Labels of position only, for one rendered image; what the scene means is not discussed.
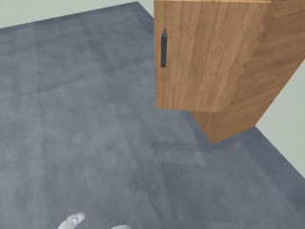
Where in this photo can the handle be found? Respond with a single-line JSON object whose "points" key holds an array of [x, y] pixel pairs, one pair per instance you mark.
{"points": [[163, 55]]}

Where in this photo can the cupboard door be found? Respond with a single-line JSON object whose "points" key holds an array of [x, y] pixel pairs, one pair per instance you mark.
{"points": [[208, 42]]}

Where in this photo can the left robot hand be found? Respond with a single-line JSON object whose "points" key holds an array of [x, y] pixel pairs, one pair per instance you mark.
{"points": [[72, 221]]}

